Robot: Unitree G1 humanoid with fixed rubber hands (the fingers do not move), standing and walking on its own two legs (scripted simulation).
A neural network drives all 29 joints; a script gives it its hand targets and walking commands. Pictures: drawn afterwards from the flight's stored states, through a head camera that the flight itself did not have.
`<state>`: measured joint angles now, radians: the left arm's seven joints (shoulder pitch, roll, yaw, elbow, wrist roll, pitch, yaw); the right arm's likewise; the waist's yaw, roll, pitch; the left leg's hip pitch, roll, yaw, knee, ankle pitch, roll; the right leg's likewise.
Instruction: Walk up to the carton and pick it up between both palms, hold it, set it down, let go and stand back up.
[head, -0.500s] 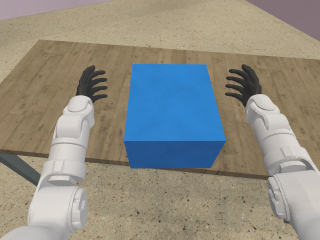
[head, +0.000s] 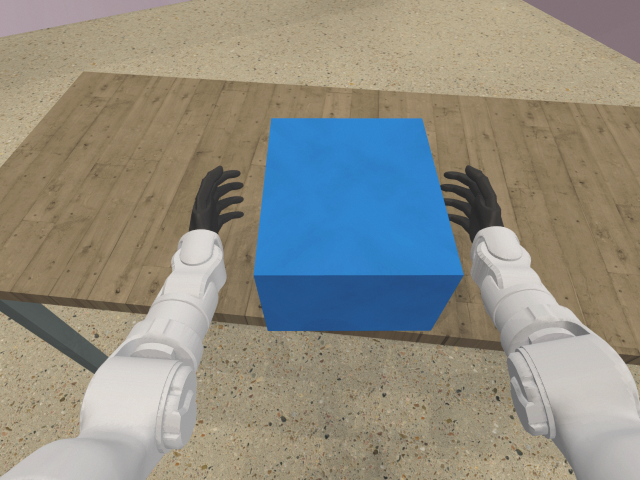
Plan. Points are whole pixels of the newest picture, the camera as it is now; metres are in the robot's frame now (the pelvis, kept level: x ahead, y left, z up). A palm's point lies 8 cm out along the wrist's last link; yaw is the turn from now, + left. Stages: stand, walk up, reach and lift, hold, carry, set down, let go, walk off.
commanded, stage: reach and lift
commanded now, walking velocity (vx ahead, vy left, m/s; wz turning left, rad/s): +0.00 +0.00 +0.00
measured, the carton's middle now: (348, 220) +0.46 +0.04 +0.01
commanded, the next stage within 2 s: none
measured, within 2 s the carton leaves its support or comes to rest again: neither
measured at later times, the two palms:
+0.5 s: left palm (228, 231) +0.39 +0.19 +0.06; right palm (474, 227) +0.44 -0.13 +0.06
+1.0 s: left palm (226, 233) +0.38 +0.19 +0.06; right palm (475, 234) +0.42 -0.13 +0.07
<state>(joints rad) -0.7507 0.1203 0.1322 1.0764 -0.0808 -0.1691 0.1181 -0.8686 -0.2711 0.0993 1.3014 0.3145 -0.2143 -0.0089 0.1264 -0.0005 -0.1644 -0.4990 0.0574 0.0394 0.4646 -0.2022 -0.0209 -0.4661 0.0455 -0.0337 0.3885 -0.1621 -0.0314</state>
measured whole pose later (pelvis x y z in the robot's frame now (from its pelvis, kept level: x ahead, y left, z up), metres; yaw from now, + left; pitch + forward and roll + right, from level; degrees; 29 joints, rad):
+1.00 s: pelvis +0.02 +0.00 +0.01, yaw +0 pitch +6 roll -1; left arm -0.58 -0.10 0.45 0.73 0.32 -0.08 0.05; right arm -0.71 -0.06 -0.36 1.05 -0.22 -0.21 0.00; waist 0.08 -0.04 -0.02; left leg -0.24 0.04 0.05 0.31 -0.17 -0.02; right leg -0.21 0.04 -0.03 0.25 -0.14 -0.03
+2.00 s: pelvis +0.02 +0.00 +0.01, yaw +1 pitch +6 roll -1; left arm -0.57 -0.09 0.42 0.69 0.28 -0.06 0.06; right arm -0.69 -0.07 -0.27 1.02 -0.14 -0.23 -0.03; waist 0.06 -0.02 -0.01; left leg -0.25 0.04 0.04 0.31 -0.17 -0.01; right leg -0.21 0.03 -0.04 0.23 -0.13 -0.02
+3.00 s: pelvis -0.01 +0.01 +0.01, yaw +3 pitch -2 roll -1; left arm -0.58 -0.02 0.28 0.45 0.20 0.34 0.03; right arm -0.59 -0.09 -0.09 0.73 0.09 0.09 -0.14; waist -0.01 -0.03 0.00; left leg -0.15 0.02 0.01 0.34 -0.16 0.00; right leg -0.09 0.01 -0.06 0.24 -0.12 -0.01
